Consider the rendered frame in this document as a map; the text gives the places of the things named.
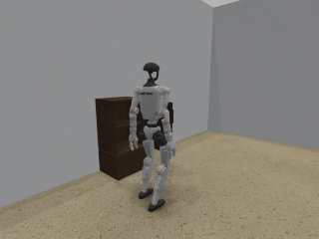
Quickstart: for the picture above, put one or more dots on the robot left hand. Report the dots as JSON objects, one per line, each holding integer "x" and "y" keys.
{"x": 133, "y": 139}

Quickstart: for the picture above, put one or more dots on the robot right hand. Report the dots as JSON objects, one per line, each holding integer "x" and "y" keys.
{"x": 171, "y": 148}

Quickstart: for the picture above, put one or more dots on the left robot thigh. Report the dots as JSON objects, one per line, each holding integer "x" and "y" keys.
{"x": 149, "y": 146}

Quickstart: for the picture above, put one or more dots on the robot left foot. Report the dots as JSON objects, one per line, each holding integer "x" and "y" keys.
{"x": 143, "y": 194}

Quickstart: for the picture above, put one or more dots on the cupboard door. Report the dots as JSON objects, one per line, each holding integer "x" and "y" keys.
{"x": 159, "y": 123}

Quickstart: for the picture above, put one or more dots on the robot left upper arm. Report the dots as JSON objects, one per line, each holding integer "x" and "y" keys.
{"x": 135, "y": 101}

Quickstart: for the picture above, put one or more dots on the robot right upper arm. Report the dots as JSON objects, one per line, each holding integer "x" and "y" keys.
{"x": 163, "y": 102}

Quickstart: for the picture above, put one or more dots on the robot left forearm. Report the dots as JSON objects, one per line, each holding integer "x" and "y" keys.
{"x": 133, "y": 123}

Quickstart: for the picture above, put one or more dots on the robot right forearm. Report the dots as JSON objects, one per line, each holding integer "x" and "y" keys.
{"x": 166, "y": 126}

